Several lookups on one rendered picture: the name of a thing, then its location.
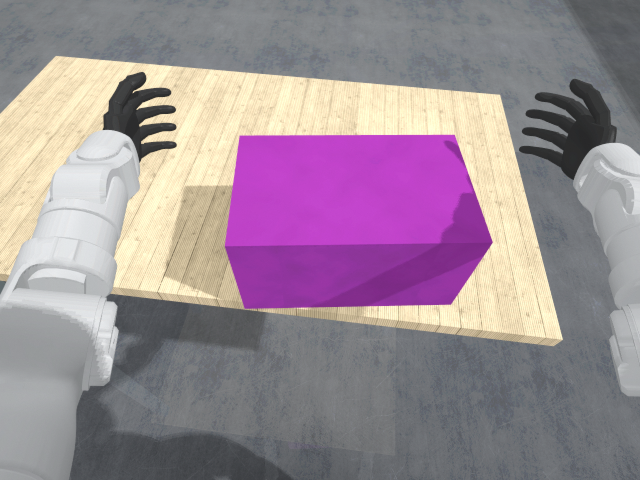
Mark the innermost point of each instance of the robot left upper arm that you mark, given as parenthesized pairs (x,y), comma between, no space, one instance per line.
(53,346)

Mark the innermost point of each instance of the robot right hand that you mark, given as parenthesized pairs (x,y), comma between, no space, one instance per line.
(591,128)

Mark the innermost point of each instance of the robot right upper arm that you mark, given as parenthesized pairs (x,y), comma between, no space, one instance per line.
(625,348)

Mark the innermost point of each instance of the left robot forearm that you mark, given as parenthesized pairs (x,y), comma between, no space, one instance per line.
(74,242)

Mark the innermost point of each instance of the right robot forearm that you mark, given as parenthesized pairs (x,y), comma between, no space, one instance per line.
(608,186)

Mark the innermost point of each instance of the carton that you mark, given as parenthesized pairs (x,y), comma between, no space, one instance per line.
(352,220)

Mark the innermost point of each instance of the table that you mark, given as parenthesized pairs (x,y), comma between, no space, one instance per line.
(172,243)

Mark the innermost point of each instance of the robot left hand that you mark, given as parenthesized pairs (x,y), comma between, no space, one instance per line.
(123,117)

